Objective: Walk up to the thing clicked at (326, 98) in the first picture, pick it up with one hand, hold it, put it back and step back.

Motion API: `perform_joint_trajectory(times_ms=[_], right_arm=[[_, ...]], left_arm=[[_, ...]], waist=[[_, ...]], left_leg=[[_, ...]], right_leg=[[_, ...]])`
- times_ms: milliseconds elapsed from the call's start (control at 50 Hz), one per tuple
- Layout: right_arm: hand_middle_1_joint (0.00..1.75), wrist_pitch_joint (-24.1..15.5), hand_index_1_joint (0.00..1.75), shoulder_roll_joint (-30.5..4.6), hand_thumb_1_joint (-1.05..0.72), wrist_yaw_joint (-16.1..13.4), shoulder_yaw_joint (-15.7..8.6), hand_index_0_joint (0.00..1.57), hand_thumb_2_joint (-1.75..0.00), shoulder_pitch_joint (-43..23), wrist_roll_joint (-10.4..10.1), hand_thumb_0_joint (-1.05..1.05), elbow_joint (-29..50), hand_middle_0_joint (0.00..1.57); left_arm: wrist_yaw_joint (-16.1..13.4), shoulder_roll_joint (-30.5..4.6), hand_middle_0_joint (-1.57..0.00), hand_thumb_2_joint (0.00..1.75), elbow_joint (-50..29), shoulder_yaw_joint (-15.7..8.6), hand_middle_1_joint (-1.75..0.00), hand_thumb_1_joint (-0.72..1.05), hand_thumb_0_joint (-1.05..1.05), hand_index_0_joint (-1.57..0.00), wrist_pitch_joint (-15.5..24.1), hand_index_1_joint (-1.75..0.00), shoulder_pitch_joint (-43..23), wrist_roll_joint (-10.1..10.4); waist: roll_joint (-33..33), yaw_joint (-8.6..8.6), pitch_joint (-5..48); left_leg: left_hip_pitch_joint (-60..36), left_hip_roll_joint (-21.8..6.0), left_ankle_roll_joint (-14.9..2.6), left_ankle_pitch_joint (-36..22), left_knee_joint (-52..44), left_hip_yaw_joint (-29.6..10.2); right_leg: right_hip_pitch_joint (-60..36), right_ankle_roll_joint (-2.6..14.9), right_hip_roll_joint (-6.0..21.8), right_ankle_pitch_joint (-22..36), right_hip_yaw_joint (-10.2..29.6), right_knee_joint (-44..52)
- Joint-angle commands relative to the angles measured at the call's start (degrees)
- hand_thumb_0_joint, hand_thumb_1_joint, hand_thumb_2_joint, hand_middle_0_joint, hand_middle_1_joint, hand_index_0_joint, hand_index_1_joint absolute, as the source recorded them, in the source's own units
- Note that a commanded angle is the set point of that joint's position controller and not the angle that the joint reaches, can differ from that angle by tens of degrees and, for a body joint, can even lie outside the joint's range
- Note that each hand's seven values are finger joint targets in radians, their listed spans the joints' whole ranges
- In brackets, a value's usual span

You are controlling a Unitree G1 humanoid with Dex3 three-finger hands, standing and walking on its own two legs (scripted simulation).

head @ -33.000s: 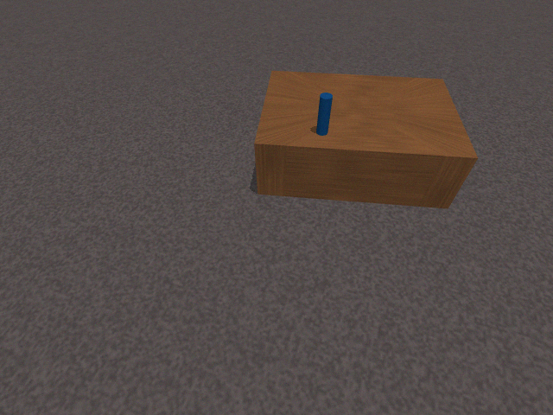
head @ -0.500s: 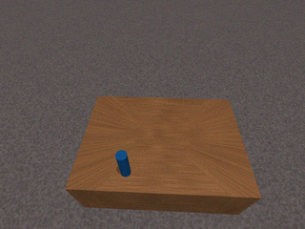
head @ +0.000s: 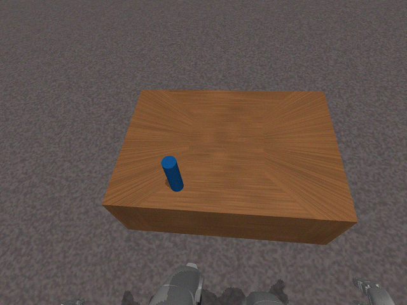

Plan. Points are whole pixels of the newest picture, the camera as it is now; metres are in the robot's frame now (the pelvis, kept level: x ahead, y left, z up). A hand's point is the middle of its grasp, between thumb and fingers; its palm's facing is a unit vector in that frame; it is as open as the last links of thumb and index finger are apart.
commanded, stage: step back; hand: left
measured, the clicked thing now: (173, 175) +0.54 +0.19 -0.33
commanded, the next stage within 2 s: none
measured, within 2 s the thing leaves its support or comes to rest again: neither
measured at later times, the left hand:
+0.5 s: hand out of the picture -0.02 +0.33 -0.14, palm faces +0.11 -0.92 -0.37, open 7.4 cm
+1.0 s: hand out of the picture -0.20 +0.31 -0.11, palm faces -0.04 -0.89 -0.45, open 7.4 cm
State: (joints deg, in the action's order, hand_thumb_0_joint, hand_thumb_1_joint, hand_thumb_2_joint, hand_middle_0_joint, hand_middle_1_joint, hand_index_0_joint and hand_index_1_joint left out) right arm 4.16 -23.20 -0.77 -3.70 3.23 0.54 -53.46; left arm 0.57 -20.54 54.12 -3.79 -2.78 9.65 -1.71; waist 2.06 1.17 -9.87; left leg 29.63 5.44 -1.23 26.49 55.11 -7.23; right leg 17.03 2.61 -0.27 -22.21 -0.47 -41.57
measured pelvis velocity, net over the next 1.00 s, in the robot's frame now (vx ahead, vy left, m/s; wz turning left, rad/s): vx -0.27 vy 0.03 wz -0.04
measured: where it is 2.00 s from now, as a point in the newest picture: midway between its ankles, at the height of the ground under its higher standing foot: outside the picture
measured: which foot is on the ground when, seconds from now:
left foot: up 0.00-0.32, down 0.34-0.86, up 0.88-1.00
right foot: down 0.00-0.38, up 0.40-0.80, down 0.82-1.00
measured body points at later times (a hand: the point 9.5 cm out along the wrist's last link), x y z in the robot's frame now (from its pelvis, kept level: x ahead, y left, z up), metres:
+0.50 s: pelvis -0.11 +0.05 +0.01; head -0.07 +0.08 +0.46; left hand -0.03 +0.38 -0.12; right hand +0.02 -0.25 -0.09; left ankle -0.10 +0.15 -0.72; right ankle -0.10 -0.10 -0.64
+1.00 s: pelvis -0.27 +0.03 +0.02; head -0.23 +0.00 +0.46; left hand -0.20 +0.35 -0.08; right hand -0.19 -0.28 -0.12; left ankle -0.24 +0.19 -0.64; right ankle -0.26 -0.08 -0.72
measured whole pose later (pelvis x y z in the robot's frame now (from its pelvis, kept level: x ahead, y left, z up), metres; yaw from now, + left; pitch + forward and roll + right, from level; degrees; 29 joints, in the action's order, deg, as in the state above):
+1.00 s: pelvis -0.27 +0.03 +0.02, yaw -3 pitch -2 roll +3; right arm 4.1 -23.4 -0.5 -3.6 9.5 0.1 -51.5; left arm 0.2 -19.9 49.8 -3.9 -3.3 14.5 -2.2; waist 2.0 0.9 -6.8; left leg 29.3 7.2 0.5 23.9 64.2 -8.2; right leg 15.2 0.9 2.0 -16.9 2.4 -34.2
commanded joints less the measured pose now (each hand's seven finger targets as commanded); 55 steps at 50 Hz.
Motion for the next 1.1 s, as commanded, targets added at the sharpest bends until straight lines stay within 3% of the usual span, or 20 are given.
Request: perform_joint_trajectory(times_ms=[0,20,140,240,320,340,360,380,400,460,620,740,780,800,820,840,860,920,940,1080], right_arm=[[0.3,-1.1,0.3,-11.4,-0.9,-0.2,-3.0,0.2,-0.9,6.6,-0.7,0.0,2.4,0.2],[0.3,-1.5,0.3,-11.1,-0.9,-0.5,-2.6,0.2,-0.9,6.7,-0.6,0.0,2.6,0.2],[0.3,-2.5,0.3,-9.4,-0.9,-1.2,-0.7,0.2,-0.9,1.2,0.2,0.0,6.0,0.2],[0.3,-2.3,0.3,-9.8,-0.9,-0.7,-1.2,0.2,-0.9,5.1,0.5,0.0,5.2,0.2],[0.3,-2.4,0.3,-11.1,-0.9,0.1,-2.7,0.2,-0.9,11.3,1.0,0.0,2.8,0.2],[0.3,-2.5,0.3,-13.9,-0.9,0.2,-3.5,0.2,-0.9,10.7,1.8,0.0,3.4,0.2],[0.3,-2.4,0.3,-18.6,-0.9,0.6,-4.2,0.2,-0.9,7.1,1.9,0.0,4.6,0.2],[0.3,-2.4,0.3,-21.3,-0.9,0.8,-4.7,0.2,-0.9,5.8,1.5,0.0,5.3,0.2],[0.3,-2.6,0.3,-18.8,-0.9,0.5,-4.1,0.2,-0.9,3.7,1.6,0.0,5.4,0.2],[0.3,-2.6,0.3,-11.9,-0.9,-0.2,-2.0,0.2,-0.9,-4.5,1.8,0.0,7.8,0.2],[0.3,-2.9,0.3,-10.9,-0.9,-0.4,-2.5,0.2,-0.9,3.3,0.6,0.0,7.8,0.2],[0.3,-1.7,0.3,-13.9,-0.9,0.1,-3.7,0.2,-0.9,0.9,1.0,0.0,9.9,0.2],[0.3,-1.2,0.3,-14.5,-0.9,0.1,-3.9,0.2,-0.9,-1.4,0.5,0.0,10.3,0.2],[0.3,-1.1,0.3,-12.5,-0.9,0.2,-3.3,0.2,-0.9,-1.5,0.0,0.0,10.1,0.2],[0.3,-1.3,0.3,-10.0,-0.9,0.4,-2.5,0.2,-0.9,-1.2,-0.4,0.0,10.8,0.2],[0.3,-1.3,0.3,-8.8,-0.9,0.0,-2.4,0.2,-0.9,-3.6,-0.5,0.0,11.4,0.2],[0.3,-0.9,0.3,-11.5,-0.9,-0.6,-3.5,0.2,-0.9,-2.7,0.1,0.0,10.5,0.2],[0.3,-1.2,0.3,-10.9,-0.9,-0.1,-3.1,0.2,-0.9,5.8,-0.7,0.0,5.8,0.2],[0.3,-1.4,0.3,-9.2,-0.9,-0.4,-2.5,0.2,-0.9,7.6,-0.6,0.0,5.3,0.2],[0.3,-3.1,0.3,-8.4,-0.9,-1.3,-1.2,0.2,-0.9,6.1,0.5,0.0,7.4,0.2]], left_arm=[[-2.0,-16.1,-0.2,0.9,-8.5,-4.3,-0.3,0.9,0.0,-0.2,2.8,-0.3,-10.2,-0.8],[-2.1,-15.4,-0.2,0.9,-8.5,-4.0,-0.3,0.9,0.0,-0.2,2.8,-0.3,-9.2,-0.6],[-3.4,-13.8,-0.2,0.9,-8.3,-4.2,-0.3,0.9,0.0,-0.2,2.5,-0.3,3.3,0.2],[-3.3,-16.2,-0.2,0.9,-10.5,-4.8,-0.3,0.9,0.0,-0.2,2.0,-0.3,1.0,0.6],[-2.6,-16.4,-0.2,0.9,-12.7,-4.1,-0.3,0.9,0.0,-0.2,1.4,-0.3,-4.3,1.3],[-2.5,-14.1,-0.2,0.9,-12.9,-3.5,-0.3,0.9,0.0,-0.2,1.1,-0.3,-3.7,1.5],[-2.9,-11.8,-0.2,0.9,-13.4,-3.1,-0.3,0.9,0.0,-0.2,1.0,-0.3,-4.4,2.0],[-3.7,-14.0,-0.2,0.9,-12.1,-4.2,-0.3,0.9,0.0,-0.2,0.7,-0.3,-6.8,1.0],[-3.7,-14.8,-0.2,0.9,-11.2,-4.3,-0.3,0.9,0.0,-0.2,0.7,-0.3,-5.9,0.8],[-3.1,-12.9,-0.2,0.9,-8.2,-4.3,-0.3,0.9,0.0,-0.2,0.4,-0.3,2.1,2.0],[-2.4,-11.9,-0.2,0.9,-9.7,-3.5,-0.3,0.9,0.0,-0.2,1.6,-0.3,2.3,1.0],[-1.5,-12.7,-0.2,0.9,-7.0,-3.6,-0.3,0.9,0.0,-0.2,1.6,-0.3,8.8,1.0],[-1.2,-12.4,-0.2,0.9,-4.2,-3.9,-0.3,0.9,0.0,-0.2,1.8,-0.3,14.3,0.5],[-1.2,-13.8,-0.2,0.9,-3.8,-4.5,-0.3,0.9,0.0,-0.2,1.9,-0.3,14.0,-0.2],[-1.1,-16.6,-0.2,0.9,-5.2,-5.3,-0.3,0.9,0.0,-0.2,2.1,-0.3,12.4,-1.0],[-1.0,-22.4,-0.2,0.9,-7.9,-6.7,-0.3,0.9,0.0,-0.2,1.7,-0.3,7.0,-0.9],[-1.4,-24.8,-0.2,0.9,-10.8,-6.7,-0.3,0.9,0.0,-0.2,1.9,-0.3,1.2,-1.4],[-2.0,-15.6,-0.2,0.9,-12.7,-4.8,-0.3,0.9,0.0,-0.2,2.3,-0.3,-7.4,-0.8],[-2.0,-14.6,-0.2,0.9,-12.6,-4.9,-0.3,0.9,0.0,-0.2,2.2,-0.3,-7.7,-0.6],[-3.2,-14.0,-0.2,0.9,-12.7,-5.1,-0.3,0.9,0.0,-0.2,1.5,-0.3,2.2,-0.9]], waist=[[-9.0,-4.46,7.2],[-8.6,-4.03,8.9],[-10.6,3.47,14.6],[-14.3,1.64,15.8],[-10.0,-3.25,16.5],[-0.1,-3.5,15.9],[13.6,-3.05,13.7],[13.7,-5.4,12.6],[10.4,-4.05,9.8],[5.5,2.14,5.9],[6.9,-3.13,12.5],[9.8,-1.66,16.4],[8.1,1.27,16.7],[4.0,1.33,14.4],[-7.2,1.07,11.2],[-19.2,3.07,6.0],[-20.0,3.02,1.7],[-9.2,-3.98,2.5],[-10.9,-4.38,4.6],[-14.0,2.82,12.8]], left_leg=[[-1.0,1.3,0.97,-0.2,15.2,-4.2],[0.8,1.7,1.43,-0.8,14.3,-3.7],[6.5,-1.1,2.75,3.1,2.8,-0.3],[-5.1,-4.4,1.57,2.8,-10.3,4.4],[-18.7,-5.0,-0.44,-15.2,-26.7,6.7],[-20.5,-13.1,-3.66,-21.9,-30.6,-5.0],[-20.6,-24.1,-10.22,-27.6,-36.0,-19.1],[-11.8,-27.9,-15.51,-27.1,-37.9,-24.0],[-10.0,-27.2,-15.38,-23.8,-38.0,-22.4],[-13.6,-18.1,-8.41,-28.0,-34.9,-4.8],[-29.9,-20.2,-13.9,-33.9,-30.1,-3.1],[-23.1,-21.2,-10.99,-18.2,-31.3,-3.8],[-16.0,-20.1,-8.68,-13.5,-29.2,-2.5],[-9.6,-17.4,-5.08,-9.1,-26.5,-1.1],[-1.2,-11.2,-1.47,-1.7,-18.1,3.6],[1.1,-0.9,2.05,5.1,-3.7,5.8],[-2.9,-2.2,2.98,7.2,8.9,-2.2],[-3.6,2.4,1.76,-2.6,14.1,-4.1],[-3.1,3.1,1.98,-3.2,14.7,-3.0],[1.4,-2.9,3.67,5.3,-3.6,1.3]], right_leg=[[1.4,8.83,14.7,21.9,14.9,20.5],[-2.9,7.31,13.2,25.7,12.5,18.2],[-25.0,9.82,16.0,45.2,12.0,10.4],[-17.5,9.84,17.2,44.4,10.9,9.1],[-4.6,5.0,14.6,29.3,8.6,4.6],[2.9,1.82,8.5,16.3,6.3,-2.7],[12.0,-0.76,-4.3,-10.1,0.1,-12.6],[7.8,-1.17,-5.8,-18.9,8.5,-24.5],[8.7,-1.08,-4.5,-16.2,9.9,-28.8],[14.3,-0.55,-6.1,-5.4,11.7,-33.7],[12.5,-5.75,-2.7,-6.1,6.7,-18.5],[-0.8,-3.05,0.5,-4.1,1.8,2.3],[-8.7,-1.32,0.9,3.5,-0.5,13.4],[-10.1,0.09,1.9,3.8,3.4,15.3],[-8.1,3.6,10.3,-2.6,18.5,20.3],[4.3,11.49,21.1,-7.9,31.4,28.5],[16.1,16.28,27.0,-9.4,37.5,31.7],[9.7,6.66,12.4,8.0,12.0,23.4],[6.8,4.8,10.3,11.2,8.7,22.6],[-19.2,9.35,16.1,31.6,11.8,13.3]])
